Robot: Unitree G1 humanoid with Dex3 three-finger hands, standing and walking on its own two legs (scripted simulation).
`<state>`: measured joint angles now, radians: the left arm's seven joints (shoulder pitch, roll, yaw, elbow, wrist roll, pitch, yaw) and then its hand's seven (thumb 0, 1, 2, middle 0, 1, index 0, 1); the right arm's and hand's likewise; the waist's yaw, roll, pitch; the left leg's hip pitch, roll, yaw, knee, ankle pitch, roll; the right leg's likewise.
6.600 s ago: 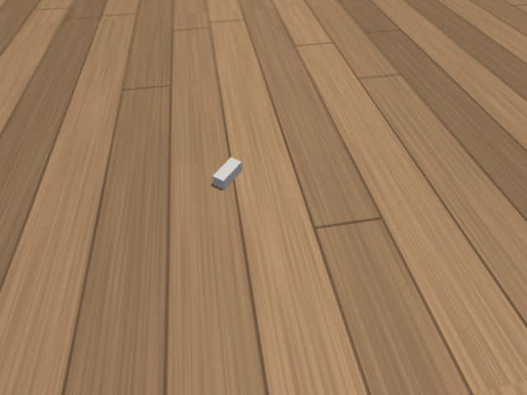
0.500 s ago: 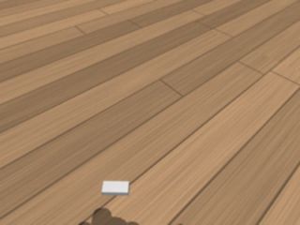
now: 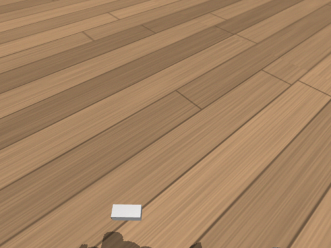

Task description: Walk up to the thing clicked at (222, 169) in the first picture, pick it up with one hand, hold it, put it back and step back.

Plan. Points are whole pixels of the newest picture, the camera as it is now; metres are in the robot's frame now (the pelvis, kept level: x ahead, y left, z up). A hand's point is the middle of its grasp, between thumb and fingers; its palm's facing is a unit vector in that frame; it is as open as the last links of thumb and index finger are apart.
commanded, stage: stand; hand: left
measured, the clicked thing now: (127, 212) +0.43 +0.23 -0.75
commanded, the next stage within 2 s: none
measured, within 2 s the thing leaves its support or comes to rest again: neither
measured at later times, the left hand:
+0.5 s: hand out of the picture +0.07 +0.25 -0.16, palm faces -0.01 -0.94 -0.34, open 7.4 cm
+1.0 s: hand out of the picture +0.07 +0.26 -0.16, palm faces -0.01 -0.94 -0.34, open 7.4 cm
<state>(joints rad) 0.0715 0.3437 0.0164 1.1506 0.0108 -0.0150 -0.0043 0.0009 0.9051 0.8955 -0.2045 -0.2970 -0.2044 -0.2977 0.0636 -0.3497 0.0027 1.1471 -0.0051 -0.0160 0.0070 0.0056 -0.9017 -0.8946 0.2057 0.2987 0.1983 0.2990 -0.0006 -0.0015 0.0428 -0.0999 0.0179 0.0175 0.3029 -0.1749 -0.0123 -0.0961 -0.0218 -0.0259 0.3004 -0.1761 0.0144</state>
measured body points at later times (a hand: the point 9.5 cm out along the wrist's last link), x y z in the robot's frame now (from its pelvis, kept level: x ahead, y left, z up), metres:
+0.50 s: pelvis +0.00 +0.00 +0.00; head +0.01 +0.00 +0.45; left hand +0.08 +0.30 -0.13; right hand +0.08 -0.30 -0.13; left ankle -0.01 +0.12 -0.75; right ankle -0.01 -0.13 -0.75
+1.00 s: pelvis +0.00 +0.00 +0.00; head +0.01 +0.00 +0.45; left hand +0.07 +0.31 -0.13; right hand +0.08 -0.30 -0.13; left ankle -0.01 +0.12 -0.75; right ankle -0.01 -0.13 -0.75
